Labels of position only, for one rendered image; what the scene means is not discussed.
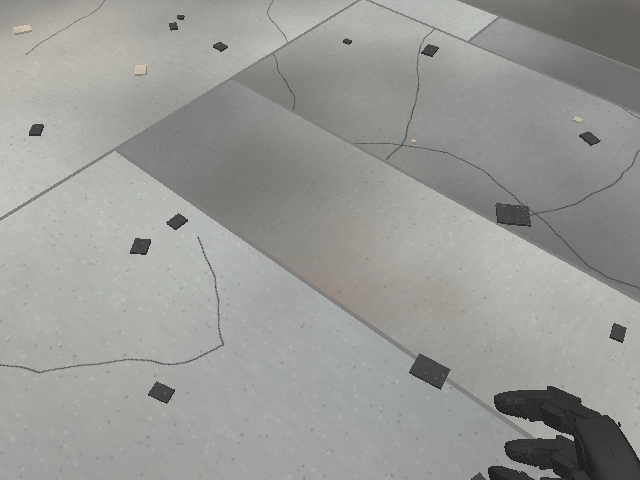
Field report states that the robot right hand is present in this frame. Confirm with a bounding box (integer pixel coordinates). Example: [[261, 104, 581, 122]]
[[488, 386, 640, 480]]

